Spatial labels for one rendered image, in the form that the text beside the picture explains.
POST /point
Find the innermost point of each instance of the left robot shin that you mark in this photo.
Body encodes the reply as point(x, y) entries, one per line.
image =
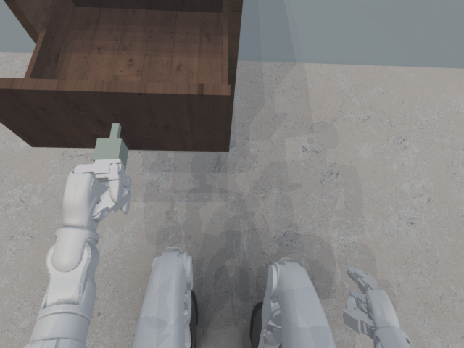
point(187, 305)

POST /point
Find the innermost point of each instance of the left robot hand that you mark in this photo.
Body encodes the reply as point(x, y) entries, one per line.
point(104, 180)

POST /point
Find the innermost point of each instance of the robot left forearm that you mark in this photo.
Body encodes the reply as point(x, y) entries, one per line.
point(68, 304)

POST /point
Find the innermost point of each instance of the handle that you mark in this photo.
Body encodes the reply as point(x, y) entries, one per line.
point(112, 147)

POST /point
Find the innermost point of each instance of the right robot hand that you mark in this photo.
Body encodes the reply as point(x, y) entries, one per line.
point(376, 307)

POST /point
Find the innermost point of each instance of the drawer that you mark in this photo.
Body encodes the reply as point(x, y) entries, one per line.
point(159, 68)

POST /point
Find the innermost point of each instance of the robot right forearm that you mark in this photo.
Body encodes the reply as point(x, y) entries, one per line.
point(389, 337)

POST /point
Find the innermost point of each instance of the robot shin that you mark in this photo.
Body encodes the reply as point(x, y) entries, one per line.
point(187, 305)
point(271, 335)

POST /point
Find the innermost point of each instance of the right robot shin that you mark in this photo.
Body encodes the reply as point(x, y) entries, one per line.
point(271, 335)

